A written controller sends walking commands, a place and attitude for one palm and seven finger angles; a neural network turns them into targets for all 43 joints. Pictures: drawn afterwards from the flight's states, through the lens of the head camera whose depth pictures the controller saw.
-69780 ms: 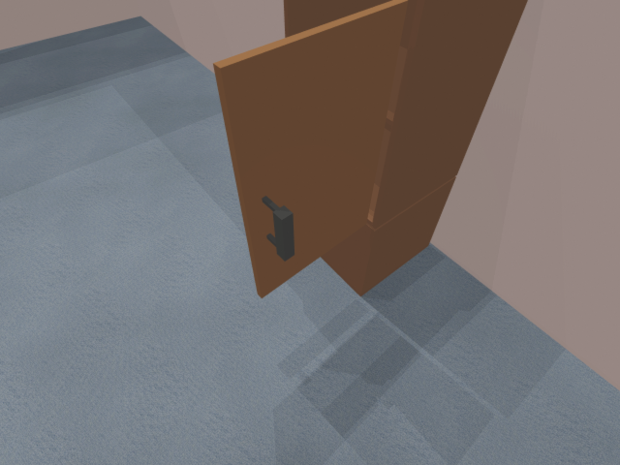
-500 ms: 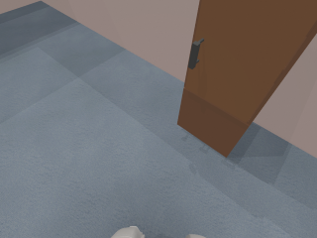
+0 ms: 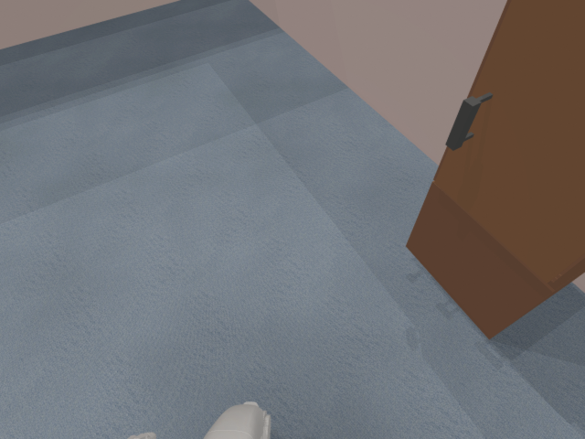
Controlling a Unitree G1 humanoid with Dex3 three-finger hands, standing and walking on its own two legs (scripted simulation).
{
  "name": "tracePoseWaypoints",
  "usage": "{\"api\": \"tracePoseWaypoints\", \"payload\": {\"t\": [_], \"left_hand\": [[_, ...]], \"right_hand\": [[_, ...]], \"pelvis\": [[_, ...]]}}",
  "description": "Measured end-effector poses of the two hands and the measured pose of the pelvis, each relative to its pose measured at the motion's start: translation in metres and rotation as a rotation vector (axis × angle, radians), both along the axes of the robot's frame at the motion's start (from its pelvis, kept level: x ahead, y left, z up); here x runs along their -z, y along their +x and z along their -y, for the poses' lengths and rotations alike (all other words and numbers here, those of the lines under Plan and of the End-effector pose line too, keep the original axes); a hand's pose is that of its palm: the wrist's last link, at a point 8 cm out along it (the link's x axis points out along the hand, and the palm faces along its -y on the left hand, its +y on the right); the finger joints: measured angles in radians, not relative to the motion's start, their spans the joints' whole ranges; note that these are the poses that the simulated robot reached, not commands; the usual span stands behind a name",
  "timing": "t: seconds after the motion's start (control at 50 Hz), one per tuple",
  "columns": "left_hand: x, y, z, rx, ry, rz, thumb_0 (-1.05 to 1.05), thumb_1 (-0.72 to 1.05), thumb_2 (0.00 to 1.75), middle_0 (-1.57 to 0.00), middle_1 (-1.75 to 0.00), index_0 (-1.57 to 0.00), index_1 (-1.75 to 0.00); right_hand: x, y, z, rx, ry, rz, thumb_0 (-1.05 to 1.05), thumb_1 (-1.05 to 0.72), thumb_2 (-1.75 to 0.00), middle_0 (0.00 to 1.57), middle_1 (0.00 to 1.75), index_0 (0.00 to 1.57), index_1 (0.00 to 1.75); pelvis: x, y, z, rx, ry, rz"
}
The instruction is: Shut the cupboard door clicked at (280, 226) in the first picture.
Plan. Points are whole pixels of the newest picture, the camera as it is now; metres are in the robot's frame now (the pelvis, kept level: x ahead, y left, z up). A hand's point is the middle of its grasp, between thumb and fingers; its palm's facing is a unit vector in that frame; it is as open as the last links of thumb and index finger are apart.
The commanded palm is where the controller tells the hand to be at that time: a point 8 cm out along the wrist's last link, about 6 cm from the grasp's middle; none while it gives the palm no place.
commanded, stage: walk to a spot facing it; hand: left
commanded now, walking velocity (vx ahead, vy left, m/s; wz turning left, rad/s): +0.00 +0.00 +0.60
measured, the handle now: (469, 121) +0.76 -0.38 -0.08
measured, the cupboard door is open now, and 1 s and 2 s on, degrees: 0 0 0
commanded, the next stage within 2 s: turn to face it in 1.22 s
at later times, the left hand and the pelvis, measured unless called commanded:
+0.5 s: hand out of the picture +0.02 +0.23 -0.16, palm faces +0.33 -0.88 -0.33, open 7.4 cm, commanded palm none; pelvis +0.02 -0.01 -0.01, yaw +19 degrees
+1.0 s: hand out of the picture +0.03 +0.29 -0.16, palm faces +0.59 -0.78 -0.22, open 7.4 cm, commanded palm none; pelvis +0.09 +0.07 +0.00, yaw +37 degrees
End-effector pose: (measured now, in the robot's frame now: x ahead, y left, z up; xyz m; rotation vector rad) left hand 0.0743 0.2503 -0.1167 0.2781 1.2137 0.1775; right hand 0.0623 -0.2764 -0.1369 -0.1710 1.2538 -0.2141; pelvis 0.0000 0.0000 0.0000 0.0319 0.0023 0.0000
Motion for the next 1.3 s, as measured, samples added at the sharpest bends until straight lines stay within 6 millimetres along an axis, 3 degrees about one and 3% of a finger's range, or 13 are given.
{"api": "tracePoseWaypoints", "payload": {"t": [0.16,0.22,0.28,0.38,0.48,0.6,0.72,0.82,0.86,0.96,1.1,1.2,1.3], "left_hand": [[0.029,-0.065,-0.017,-0.198,-0.055,-0.061,0.00,0.90,0.90,-0.21,-0.30,-0.20,-0.30],[0.036,-0.084,-0.028,-0.250,-0.049,-0.107,0.00,0.90,0.90,-0.21,-0.30,-0.20,-0.30],[0.029,-0.088,-0.033,-0.286,-0.038,-0.109,0.00,0.90,0.90,-0.20,-0.30,-0.20,-0.30],[0.012,-0.076,-0.033,-0.314,-0.013,-0.027,0.00,0.91,0.90,-0.20,-0.30,-0.20,-0.30],[0.006,-0.073,-0.022,-0.344,0.033,0.052,0.00,0.91,0.90,-0.20,-0.30,-0.20,-0.30],[0.004,-0.088,-0.001,-0.426,-0.006,0.027,0.00,0.90,0.90,-0.20,-0.30,-0.20,-0.30],[0.016,-0.108,0.004,-0.534,-0.088,0.023,0.00,0.90,0.90,-0.20,-0.30,-0.20,-0.30],[0.040,-0.138,-0.010,-0.635,-0.137,-0.039,0.00,0.90,0.90,-0.21,-0.30,-0.20,-0.30],[0.040,-0.140,-0.020,-0.645,-0.137,-0.079,0.00,0.90,0.90,-0.20,-0.30,-0.20,-0.30],[0.023,-0.103,-0.055,-0.659,-0.108,-0.020,0.01,0.91,0.90,-0.20,-0.30,-0.20,-0.30],[0.004,-0.011,-0.100,-0.636,-0.043,0.135,0.00,0.91,0.90,-0.20,-0.30,-0.19,-0.30],[0.006,0.042,-0.116,-0.656,0.021,0.226,0.00,0.91,0.90,-0.20,-0.30,-0.20,-0.30],[0.004,0.038,-0.098,-0.774,-0.005,0.169,0.00,0.91,0.90,-0.20,-0.30,-0.20,-0.30]], "right_hand": [[0.000,0.079,-0.039,-0.223,-0.012,0.066,0.01,-0.91,-0.90,0.20,0.30,0.20,0.30],[-0.003,0.098,-0.056,-0.281,-0.017,0.106,0.01,-0.91,-0.90,0.20,0.30,0.20,0.30],[-0.008,0.104,-0.065,-0.316,-0.014,0.114,0.00,-0.91,-0.90,0.20,0.30,0.20,0.30],[-0.003,0.108,-0.066,-0.360,0.010,0.080,0.00,-0.91,-0.90,0.20,0.30,0.21,0.30],[0.015,0.119,-0.056,-0.388,0.037,0.047,0.01,-0.91,-0.90,0.20,0.30,0.21,0.30],[0.006,0.131,-0.060,-0.437,0.036,0.007,0.01,-0.91,-0.90,0.20,0.30,0.20,0.30],[-0.007,0.150,-0.092,-0.547,0.020,-0.028,0.01,-0.91,-0.90,0.20,0.30,0.20,0.30],[-0.005,0.177,-0.134,-0.645,-0.005,0.035,0.01,-0.91,-0.90,0.20,0.30,0.20,0.30],[-0.008,0.180,-0.144,-0.654,-0.011,0.047,0.01,-0.91,-0.90,0.20,0.30,0.20,0.30],[-0.013,0.174,-0.152,-0.663,-0.026,-0.035,0.00,-0.91,-0.90,0.20,0.30,0.21,0.30],[0.001,0.183,-0.151,-0.652,-0.021,-0.203,0.01,-0.91,-0.90,0.20,0.30,0.21,0.30],[0.027,0.232,-0.156,-0.678,-0.021,-0.265,0.01,-0.90,-0.90,0.20,0.30,0.21,0.30],[0.017,0.317,-0.202,-0.776,-0.025,-0.172,0.01,-0.91,-0.90,0.20,0.30,0.20,0.30]], "pelvis": [[0.015,0.007,-0.014,-0.130,-0.015,0.000],[0.017,0.006,-0.017,-0.154,-0.007,0.007],[0.012,0.006,-0.016,-0.186,-0.017,0.006],[0.006,0.008,-0.007,-0.246,-0.031,0.004],[0.016,0.015,0.008,-0.315,-0.021,-0.004],[0.005,0.023,0.006,-0.406,-0.019,0.002],[0.001,0.034,-0.010,-0.508,-0.022,-0.012],[0.015,0.043,-0.038,-0.563,-0.036,-0.015],[0.012,0.051,-0.046,-0.571,-0.035,-0.012],[0.000,0.075,-0.063,-0.619,-0.042,-0.006],[0.001,0.128,-0.082,-0.675,-0.026,0.002],[0.020,0.176,-0.092,-0.746,-0.014,0.015],[0.008,0.202,-0.107,-0.825,-0.023,0.024]]}}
